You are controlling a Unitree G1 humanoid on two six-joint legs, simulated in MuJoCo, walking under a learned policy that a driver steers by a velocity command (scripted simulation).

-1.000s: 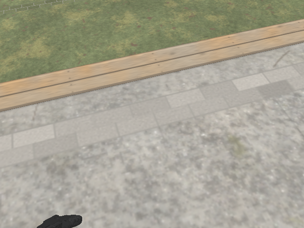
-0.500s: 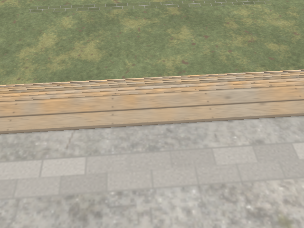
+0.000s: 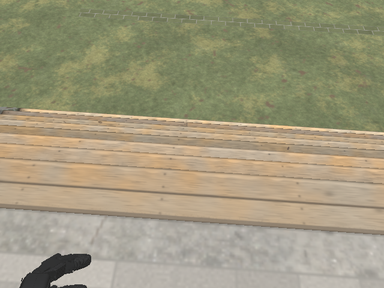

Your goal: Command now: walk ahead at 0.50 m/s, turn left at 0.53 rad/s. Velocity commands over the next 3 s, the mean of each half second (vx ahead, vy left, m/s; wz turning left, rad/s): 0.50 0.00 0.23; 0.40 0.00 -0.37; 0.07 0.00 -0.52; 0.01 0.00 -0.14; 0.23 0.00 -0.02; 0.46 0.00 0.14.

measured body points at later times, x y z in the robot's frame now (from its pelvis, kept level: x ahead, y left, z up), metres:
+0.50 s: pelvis +0.26 +0.02 +0.00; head +0.29 +0.03 +0.45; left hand +0.21 +0.28 -0.14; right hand +0.51 -0.17 -0.09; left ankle +0.37 +0.16 -0.73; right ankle +0.14 -0.13 -0.73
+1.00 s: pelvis +0.52 +0.04 -0.01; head +0.54 +0.04 +0.44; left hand +0.74 +0.26 -0.11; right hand +0.53 -0.23 -0.14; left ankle +0.37 +0.17 -0.73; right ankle +0.65 -0.06 -0.73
